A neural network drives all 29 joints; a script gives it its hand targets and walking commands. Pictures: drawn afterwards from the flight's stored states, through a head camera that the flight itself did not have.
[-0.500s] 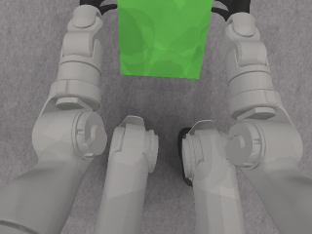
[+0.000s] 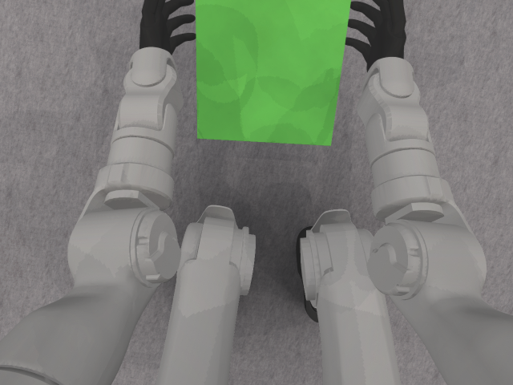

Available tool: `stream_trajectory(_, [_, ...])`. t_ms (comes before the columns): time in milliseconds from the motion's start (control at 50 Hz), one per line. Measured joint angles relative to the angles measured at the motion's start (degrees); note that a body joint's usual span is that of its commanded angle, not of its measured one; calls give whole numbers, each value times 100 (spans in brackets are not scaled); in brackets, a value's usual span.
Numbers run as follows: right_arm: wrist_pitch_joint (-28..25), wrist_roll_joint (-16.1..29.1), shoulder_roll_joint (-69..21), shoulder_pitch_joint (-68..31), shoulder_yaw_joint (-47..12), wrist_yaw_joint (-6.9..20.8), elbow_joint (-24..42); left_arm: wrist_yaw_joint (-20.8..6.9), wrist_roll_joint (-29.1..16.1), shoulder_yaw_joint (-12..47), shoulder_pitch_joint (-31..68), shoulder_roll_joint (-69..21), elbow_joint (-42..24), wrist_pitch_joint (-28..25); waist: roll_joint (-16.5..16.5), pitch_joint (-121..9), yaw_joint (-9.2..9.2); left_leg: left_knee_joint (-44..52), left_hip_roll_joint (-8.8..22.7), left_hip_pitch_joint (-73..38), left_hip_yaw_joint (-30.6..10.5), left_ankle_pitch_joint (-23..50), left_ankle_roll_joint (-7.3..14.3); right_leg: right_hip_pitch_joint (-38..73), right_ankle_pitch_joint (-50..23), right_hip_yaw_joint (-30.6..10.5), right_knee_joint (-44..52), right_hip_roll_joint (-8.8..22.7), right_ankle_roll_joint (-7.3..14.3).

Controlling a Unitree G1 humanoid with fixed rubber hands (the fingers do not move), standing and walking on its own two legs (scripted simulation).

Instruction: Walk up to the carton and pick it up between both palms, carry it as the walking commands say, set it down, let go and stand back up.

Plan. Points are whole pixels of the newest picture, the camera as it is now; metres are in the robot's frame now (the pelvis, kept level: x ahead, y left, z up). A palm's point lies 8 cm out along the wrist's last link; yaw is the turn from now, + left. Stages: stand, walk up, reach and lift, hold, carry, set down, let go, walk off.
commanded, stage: set down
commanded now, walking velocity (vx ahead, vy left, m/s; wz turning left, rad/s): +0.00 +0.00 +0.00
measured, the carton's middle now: (268, 52) +0.55 +0.01 -0.26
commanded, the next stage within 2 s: none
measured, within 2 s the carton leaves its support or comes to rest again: rests again in 0.18 s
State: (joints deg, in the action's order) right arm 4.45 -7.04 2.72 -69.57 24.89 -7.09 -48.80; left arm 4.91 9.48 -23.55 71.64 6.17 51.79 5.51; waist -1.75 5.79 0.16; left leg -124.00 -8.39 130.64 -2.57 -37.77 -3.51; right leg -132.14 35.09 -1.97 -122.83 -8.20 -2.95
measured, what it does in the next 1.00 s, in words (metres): stands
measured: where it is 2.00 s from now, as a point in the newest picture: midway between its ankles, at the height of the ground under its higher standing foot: (264, 290)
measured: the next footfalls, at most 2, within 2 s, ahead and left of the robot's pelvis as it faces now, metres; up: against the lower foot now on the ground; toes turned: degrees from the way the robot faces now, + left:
none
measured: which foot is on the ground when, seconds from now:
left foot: down 0.00-1.00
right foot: down 0.00-1.00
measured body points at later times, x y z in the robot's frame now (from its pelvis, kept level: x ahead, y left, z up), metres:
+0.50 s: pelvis -0.02 +0.00 -0.02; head +0.32 +0.01 +0.27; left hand +0.50 +0.16 -0.19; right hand +0.50 -0.13 -0.18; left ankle +0.08 +0.12 -0.35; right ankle +0.09 -0.11 -0.35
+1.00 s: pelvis -0.02 +0.00 -0.02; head +0.32 +0.01 +0.27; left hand +0.50 +0.16 -0.19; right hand +0.51 -0.13 -0.18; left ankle +0.08 +0.12 -0.35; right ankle +0.09 -0.11 -0.35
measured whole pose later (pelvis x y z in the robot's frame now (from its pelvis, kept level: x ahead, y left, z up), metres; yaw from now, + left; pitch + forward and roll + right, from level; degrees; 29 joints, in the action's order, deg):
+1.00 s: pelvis -0.02 +0.00 -0.02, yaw +0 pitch +34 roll +0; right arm 6.5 -4.2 9.1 -75.5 18.1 -4.6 -60.7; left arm 3.7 4.5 -18.6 76.1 11.3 63.0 5.7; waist -1.1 16.4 0.3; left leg -129.2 -6.7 127.9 -0.8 -35.4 -2.2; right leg -128.9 33.3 -1.2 -128.1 -6.6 -2.9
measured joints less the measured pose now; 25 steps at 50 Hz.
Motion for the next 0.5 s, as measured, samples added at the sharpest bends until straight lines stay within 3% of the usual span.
stream_trajectory(120, [144, 168, 118, 136, -347, -75, -153, 52, -93, 180, -74, 43, 265, 44, -30, 140, 57, -69, 21, -54, -18, -26, -24, 36, 5, 39, -66, -1, 33])
stream_trajectory(300, [57, 609, 272, -52, -807, -315, -590, 291, -813, 807, -151, 337, 369, 1, -67, 617, 11, -225, 40, -238, 30, 33, -29, 214, -48, 38, -239, 7, 31])
stream_trajectory(500, [115, 631, 507, -403, -901, -219, -996, 221, -878, 818, 295, 472, 994, -34, 70, 995, 30, -425, 47, -340, 90, 174, 34, 374, -139, 48, -423, 66, -20])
